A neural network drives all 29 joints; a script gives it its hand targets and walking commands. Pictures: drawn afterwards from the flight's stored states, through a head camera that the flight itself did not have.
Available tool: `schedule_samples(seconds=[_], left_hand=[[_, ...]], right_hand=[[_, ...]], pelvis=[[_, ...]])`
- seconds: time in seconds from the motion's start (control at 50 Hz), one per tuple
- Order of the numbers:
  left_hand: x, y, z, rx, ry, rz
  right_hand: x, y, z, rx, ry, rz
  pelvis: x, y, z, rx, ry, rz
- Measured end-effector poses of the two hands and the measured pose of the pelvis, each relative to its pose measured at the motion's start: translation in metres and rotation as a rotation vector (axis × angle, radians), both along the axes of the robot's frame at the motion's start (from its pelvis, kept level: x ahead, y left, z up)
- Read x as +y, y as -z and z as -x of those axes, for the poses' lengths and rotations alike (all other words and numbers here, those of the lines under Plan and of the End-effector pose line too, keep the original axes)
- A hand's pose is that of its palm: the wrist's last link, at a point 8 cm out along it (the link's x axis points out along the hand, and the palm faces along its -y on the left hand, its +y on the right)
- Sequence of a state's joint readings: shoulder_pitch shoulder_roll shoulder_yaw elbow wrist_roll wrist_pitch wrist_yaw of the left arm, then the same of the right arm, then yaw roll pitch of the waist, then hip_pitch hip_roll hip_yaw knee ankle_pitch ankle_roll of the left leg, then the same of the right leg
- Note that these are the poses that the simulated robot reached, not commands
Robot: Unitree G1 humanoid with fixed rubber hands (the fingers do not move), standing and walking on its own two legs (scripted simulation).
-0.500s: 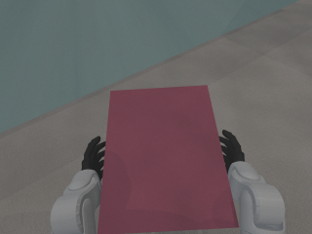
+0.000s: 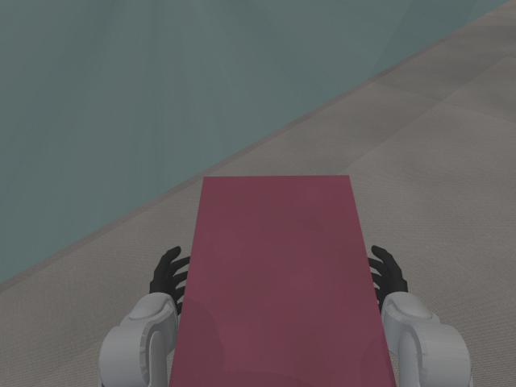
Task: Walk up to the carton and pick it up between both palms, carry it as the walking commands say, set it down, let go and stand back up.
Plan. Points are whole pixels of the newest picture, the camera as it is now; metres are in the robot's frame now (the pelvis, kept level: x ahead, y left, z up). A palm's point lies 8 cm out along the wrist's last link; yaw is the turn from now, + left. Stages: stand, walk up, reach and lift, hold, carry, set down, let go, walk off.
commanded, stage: carry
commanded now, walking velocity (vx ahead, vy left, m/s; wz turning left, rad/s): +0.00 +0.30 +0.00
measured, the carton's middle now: (276, 300) +0.26 -0.01 +0.01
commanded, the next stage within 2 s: none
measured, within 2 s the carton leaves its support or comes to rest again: neither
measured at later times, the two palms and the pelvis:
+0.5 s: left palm (6, 372) +0.18 +0.36 +0.06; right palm (227, 322) +0.21 +0.05 +0.07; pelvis -0.05 +0.19 +0.00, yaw +2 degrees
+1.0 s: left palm out of the picture +0.16 +0.41 +0.09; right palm (189, 345) +0.17 +0.10 +0.10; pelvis -0.08 +0.24 +0.01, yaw +1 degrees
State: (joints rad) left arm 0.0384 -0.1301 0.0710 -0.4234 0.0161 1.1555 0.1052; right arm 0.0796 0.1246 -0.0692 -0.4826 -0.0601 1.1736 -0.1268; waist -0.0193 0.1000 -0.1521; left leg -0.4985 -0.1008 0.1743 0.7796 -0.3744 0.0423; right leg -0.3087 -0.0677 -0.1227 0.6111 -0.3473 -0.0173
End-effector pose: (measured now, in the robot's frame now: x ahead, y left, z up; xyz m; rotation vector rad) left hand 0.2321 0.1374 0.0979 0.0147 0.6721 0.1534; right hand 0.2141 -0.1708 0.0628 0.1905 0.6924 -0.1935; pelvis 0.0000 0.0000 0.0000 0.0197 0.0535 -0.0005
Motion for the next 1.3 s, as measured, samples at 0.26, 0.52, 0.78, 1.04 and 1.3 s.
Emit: schedule_samples(seconds=[0.26, 0.52, 0.78, 1.04, 1.3], left_hand=[[0.125, -0.005, 0.013, -0.076, -0.055, 0.066], [0.23, 0.03, 0.054, 0.004, -0.14, 0.127], [0.238, 0.0, 0.056, -0.017, -0.003, 0.084], [0.271, 0.009, 0.077, 0.01, -0.094, 0.109], [0.261, -0.004, 0.083, -0.016, -0.089, 0.081]], right_hand=[[0.122, -0.032, -0.011, -0.075, -0.05, 0.064], [0.228, -0.011, 0.01, 0.008, -0.132, 0.117], [0.236, -0.027, 0.054, -0.016, 0.0, 0.078], [0.269, -0.029, 0.047, 0.012, -0.087, 0.102], [0.259, -0.03, 0.056, -0.013, -0.082, 0.073]], pelvis=[[0.108, -0.002, 0.023, -0.001, -0.027, -0.028], [0.191, 0.004, 0.051, 0.006, -0.035, 0.024], [0.231, -0.005, 0.054, -0.035, -0.01, 0.04], [0.242, -0.007, 0.078, 0.002, -0.017, 0.05], [0.235, -0.01, 0.087, -0.008, -0.036, 0.052]])
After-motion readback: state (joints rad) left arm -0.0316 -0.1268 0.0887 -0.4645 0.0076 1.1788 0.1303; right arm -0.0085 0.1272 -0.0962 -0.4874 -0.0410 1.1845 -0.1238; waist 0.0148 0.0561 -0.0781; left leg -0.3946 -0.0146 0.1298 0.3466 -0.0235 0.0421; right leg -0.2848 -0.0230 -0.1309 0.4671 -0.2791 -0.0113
